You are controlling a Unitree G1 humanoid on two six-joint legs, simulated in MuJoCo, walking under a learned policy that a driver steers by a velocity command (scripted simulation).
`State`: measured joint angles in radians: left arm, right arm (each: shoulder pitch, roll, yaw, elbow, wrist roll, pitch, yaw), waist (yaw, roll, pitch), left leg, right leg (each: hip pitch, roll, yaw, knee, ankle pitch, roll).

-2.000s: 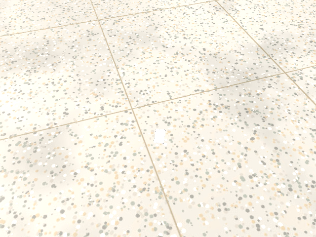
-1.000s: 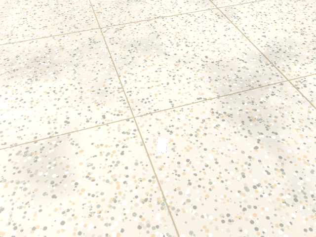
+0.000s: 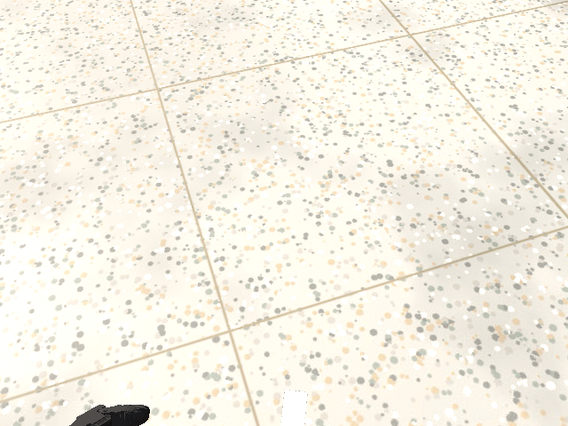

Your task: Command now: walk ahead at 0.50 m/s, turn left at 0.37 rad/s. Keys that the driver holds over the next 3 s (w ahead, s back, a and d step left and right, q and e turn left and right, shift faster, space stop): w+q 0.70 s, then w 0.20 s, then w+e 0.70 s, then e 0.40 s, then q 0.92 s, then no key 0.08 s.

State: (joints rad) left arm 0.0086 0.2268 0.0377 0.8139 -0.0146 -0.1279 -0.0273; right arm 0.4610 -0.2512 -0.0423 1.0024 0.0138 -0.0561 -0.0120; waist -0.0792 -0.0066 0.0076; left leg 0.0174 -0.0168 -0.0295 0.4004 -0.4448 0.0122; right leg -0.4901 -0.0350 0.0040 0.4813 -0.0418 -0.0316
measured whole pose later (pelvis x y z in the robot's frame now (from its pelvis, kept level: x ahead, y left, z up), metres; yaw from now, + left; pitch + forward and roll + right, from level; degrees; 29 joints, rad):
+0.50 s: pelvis +0.26 +0.03 +0.00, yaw +17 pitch +2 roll -3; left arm 0.32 0.28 0.09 0.94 -0.02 -0.07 0.02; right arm 0.06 -0.24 -0.06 0.73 0.02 -0.03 0.06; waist 0.07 0.02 0.04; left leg -0.57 0.06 0.06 0.64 -0.13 0.10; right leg 0.10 -0.06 -0.30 0.32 -0.41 0.07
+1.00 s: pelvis +0.52 +0.14 +0.01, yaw +28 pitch +2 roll +1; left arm 0.03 0.26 0.05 0.77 -0.01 -0.11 -0.04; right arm 0.37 -0.26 -0.07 0.81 0.01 -0.06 -0.01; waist -0.07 -0.05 0.01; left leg 0.02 -0.09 -0.09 0.30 -0.35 0.08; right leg -0.59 -0.04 0.00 0.52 0.06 -0.02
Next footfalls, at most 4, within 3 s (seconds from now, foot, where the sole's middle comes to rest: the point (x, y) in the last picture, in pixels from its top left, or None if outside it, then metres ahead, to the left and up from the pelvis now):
0.52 left None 0.40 0.18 -0.76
1.08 right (221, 311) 0.77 0.14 -0.76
1.56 left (121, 258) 0.96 0.42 -0.76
2.02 right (211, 208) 1.12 0.17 -0.76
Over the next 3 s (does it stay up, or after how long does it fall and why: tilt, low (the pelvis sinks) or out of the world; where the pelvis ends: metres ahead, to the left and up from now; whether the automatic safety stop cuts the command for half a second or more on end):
stays up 1.06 0.28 0.01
